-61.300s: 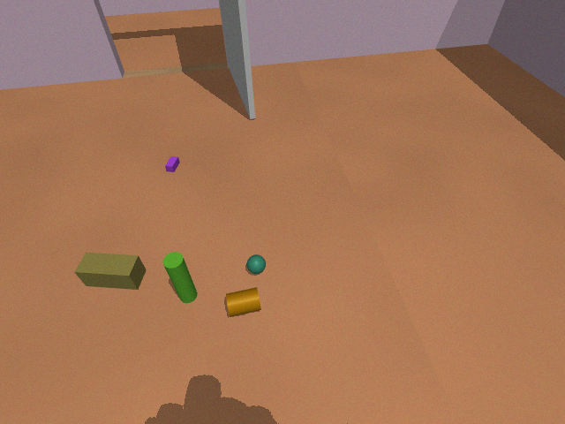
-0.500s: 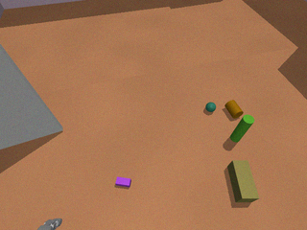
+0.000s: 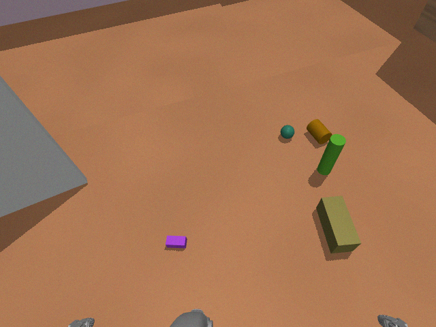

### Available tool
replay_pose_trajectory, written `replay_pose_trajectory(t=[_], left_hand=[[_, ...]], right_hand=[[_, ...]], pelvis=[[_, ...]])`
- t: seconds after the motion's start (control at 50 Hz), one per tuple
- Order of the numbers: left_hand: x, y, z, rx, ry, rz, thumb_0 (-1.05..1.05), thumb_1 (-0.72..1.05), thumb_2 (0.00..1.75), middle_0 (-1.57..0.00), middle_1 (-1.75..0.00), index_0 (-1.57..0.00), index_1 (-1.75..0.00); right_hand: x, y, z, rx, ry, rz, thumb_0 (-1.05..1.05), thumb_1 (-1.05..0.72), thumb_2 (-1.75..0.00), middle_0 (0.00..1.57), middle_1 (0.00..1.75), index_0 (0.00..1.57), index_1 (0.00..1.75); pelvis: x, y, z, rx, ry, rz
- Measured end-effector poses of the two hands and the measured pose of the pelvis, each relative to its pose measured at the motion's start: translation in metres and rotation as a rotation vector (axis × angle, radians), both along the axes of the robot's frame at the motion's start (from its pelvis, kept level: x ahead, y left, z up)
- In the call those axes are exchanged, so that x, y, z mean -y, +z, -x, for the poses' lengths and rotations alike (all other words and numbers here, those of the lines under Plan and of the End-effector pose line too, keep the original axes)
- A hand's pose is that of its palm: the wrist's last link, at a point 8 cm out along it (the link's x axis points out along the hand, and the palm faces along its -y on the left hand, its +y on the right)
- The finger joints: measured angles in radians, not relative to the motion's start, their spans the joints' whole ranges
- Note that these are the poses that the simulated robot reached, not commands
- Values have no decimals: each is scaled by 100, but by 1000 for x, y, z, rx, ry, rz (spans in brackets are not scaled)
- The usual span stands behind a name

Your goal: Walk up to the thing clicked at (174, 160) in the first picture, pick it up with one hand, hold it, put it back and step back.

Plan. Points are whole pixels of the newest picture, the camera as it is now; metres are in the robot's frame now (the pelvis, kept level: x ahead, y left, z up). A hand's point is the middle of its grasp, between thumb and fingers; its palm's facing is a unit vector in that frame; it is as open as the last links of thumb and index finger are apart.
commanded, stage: step back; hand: left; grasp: from above
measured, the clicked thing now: (176, 241) +0.53 +0.27 -0.73
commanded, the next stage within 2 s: none
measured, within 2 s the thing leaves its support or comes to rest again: neither
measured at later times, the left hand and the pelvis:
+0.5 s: hand out of the picture -0.04 +0.28 -0.14, palm faces +0.05 -0.94 -0.35, open 7.4 cm; pelvis -0.13 +0.01 +0.02, yaw +2 degrees
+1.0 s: hand out of the picture -0.19 +0.23 -0.12, palm faces +0.03 -0.89 -0.45, open 7.4 cm; pelvis -0.29 -0.04 +0.01, yaw +3 degrees
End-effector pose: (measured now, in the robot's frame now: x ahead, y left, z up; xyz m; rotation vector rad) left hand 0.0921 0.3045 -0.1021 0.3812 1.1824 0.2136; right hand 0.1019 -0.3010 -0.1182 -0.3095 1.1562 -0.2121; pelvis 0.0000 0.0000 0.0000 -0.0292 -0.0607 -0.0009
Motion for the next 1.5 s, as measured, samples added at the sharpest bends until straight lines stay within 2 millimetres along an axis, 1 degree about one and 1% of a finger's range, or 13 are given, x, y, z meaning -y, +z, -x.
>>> replay_pose_trajectory(t=[0.18, 0.32, 0.44, 0.54, 0.7, 0.82, 0.92, 1.0, 1.1, 1.2, 1.32, 1.42, 1.5], left_hand=[[0, 23, 36, 61, 21, -15, 0, 90, 89, -20, -30, -21, -30], [-17, 2, 63, 134, 29, 14, 0, 90, 89, -20, -30, -20, -30], [-19, -2, 113, 69, 61, 53, 0, 91, 89, -20, -30, -20, -30], [-20, -1, 159, 32, 80, 44, 0, 91, 89, -20, -30, -20, -30], [2, -8, 229, -45, 41, -19, 0, 91, 89, -20, -30, -20, -30], [32, 14, 278, -45, 46, -17, 0, 91, 89, -20, -30, -20, -30], [35, 28, 289, -2, 42, -40, 0, 90, 89, -20, -30, -21, -30], [31, 26, 292, 79, 32, -52, 0, 90, 89, -20, -30, -21, -30], [22, 5, 312, 141, 45, -21, 0, 90, 89, -20, -30, -20, -30], [31, 1, 354, 91, 68, 31, 0, 91, 89, -20, -30, -20, -30], [39, 0, 418, 39, 78, 31, 0, 91, 89, -20, -30, -20, -30], [52, -7, 474, -18, 54, -13, 0, 91, 89, -20, -30, -20, -30], [70, 3, 523, -47, 67, -21, 0, 91, 89, -20, -30, -20, -30]], right_hand=[[13, 15, 47, -43, 34, 32, 0, -91, -90, 21, 30, 20, 30], [3, 14, 93, -77, 84, 92, 0, -91, -90, 20, 30, 20, 30], [-11, 36, 131, -55, 96, 83, 0, -91, -90, 21, 30, 20, 30], [-5, 45, 142, -4, 101, 90, 0, -90, -90, 21, 30, 21, 30], [29, 24, 165, 111, 93, 68, 0, -90, -90, 21, 30, 21, 30], [44, 12, 218, 53, 35, 16, 0, -91, -90, 20, 30, 20, 30], [51, 10, 272, -21, 38, 16, 0, -91, -90, 20, 30, 20, 30], [50, 3, 313, -99, 64, 38, 0, -91, -90, 20, 30, 20, 30], [39, 2, 352, -125, 96, 58, 0, -91, -90, 20, 30, 20, 30], [35, 22, 383, -90, 107, 60, 0, -91, -90, 21, 30, 20, 30], [49, 37, 391, 2, 116, 79, 0, -90, -90, 21, 30, 21, 30], [70, 24, 401, 94, 119, 59, 0, -90, -90, 21, 30, 20, 30], [81, 12, 431, 85, 86, 26, 0, -91, -90, 20, 30, 20, 30]], pelvis=[[1, 14, 41, -48, 9, -52], [-11, -1, 89, -22, 68, -45], [-12, 12, 120, -13, 62, -3], [-4, 16, 146, -33, 32, -1], [22, -4, 204, -21, -32, -30], [37, 6, 239, -13, -23, -55], [40, 14, 266, -47, 10, -72], [40, 8, 294, -49, 51, -49], [37, -4, 336, -17, 88, -70], [38, 7, 367, -10, 88, -19], [51, 11, 405, -32, 44, -11], [68, -3, 447, -25, -5, -32], [77, -1, 475, 2, 12, 1]])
